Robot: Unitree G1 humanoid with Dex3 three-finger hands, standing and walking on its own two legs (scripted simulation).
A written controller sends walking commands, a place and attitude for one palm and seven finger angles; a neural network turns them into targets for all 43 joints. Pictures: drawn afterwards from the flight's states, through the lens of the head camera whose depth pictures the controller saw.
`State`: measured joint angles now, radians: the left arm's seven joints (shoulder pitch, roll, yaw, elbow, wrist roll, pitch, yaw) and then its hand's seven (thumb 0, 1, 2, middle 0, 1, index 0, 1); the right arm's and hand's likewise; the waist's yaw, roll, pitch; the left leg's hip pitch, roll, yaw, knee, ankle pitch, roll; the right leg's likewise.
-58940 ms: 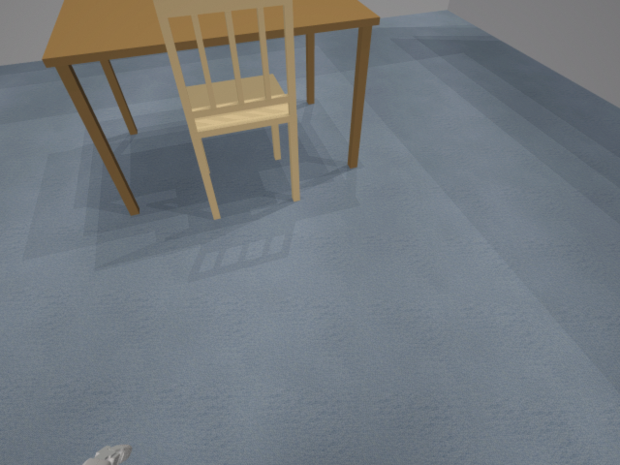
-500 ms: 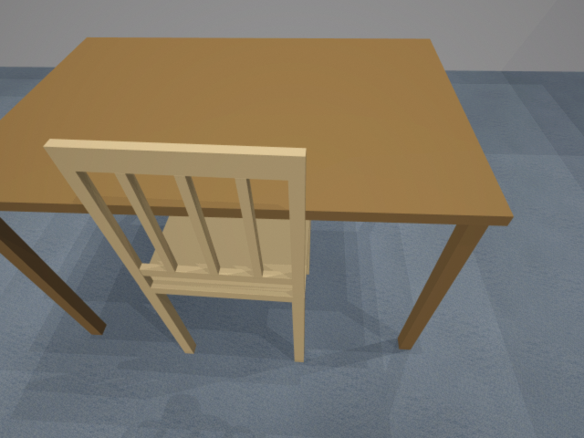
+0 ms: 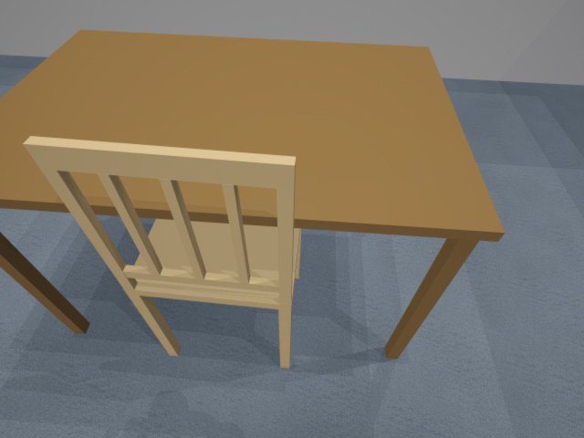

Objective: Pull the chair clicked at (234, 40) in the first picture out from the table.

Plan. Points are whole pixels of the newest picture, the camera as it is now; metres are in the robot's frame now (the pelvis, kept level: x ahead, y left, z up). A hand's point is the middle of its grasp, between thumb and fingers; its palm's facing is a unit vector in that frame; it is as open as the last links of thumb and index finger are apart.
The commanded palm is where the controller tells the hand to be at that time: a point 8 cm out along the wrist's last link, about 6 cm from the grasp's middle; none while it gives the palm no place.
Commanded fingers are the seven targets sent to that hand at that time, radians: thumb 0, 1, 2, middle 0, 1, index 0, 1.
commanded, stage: come to a stop and stand still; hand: left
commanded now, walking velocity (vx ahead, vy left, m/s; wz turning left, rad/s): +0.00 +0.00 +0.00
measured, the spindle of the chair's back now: (186, 233) +0.48 +0.23 -0.07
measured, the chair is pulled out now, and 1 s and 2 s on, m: -0.10 -0.10 -0.10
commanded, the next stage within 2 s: look again from close up in 0.10 s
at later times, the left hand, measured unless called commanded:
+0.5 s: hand out of the picture +0.01 +0.22 -0.18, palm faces -0.02 -0.97 -0.24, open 7.4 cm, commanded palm none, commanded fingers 0.00 0.90 0.90 -0.20 -0.30 -0.20 -0.30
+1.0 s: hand out of the picture -0.02 +0.23 -0.18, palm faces -0.06 -0.98 -0.20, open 7.4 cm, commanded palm none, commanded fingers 0.00 0.90 0.90 -0.20 -0.30 -0.20 -0.30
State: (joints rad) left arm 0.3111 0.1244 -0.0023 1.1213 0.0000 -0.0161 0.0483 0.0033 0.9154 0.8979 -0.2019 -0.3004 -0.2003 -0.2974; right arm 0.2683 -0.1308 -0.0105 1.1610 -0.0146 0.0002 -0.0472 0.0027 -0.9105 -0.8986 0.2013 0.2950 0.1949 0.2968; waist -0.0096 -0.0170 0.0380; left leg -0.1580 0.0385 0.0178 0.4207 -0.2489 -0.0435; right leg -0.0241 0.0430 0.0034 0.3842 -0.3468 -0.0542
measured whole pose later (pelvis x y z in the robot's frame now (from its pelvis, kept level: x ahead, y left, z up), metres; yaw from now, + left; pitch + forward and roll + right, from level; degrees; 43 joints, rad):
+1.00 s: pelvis -0.02 +0.05 +0.00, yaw -3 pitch +0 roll +1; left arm 0.31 0.17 -0.03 1.08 0.02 -0.01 0.04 0.00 0.91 0.90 -0.20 -0.30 -0.20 -0.30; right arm 0.24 -0.17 0.01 1.10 0.00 -0.02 -0.02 0.00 -0.91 -0.90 0.20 0.30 0.20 0.30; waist 0.01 -0.02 0.04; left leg -0.24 -0.04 0.09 0.47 -0.24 0.06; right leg -0.12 -0.02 0.06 0.48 -0.36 0.02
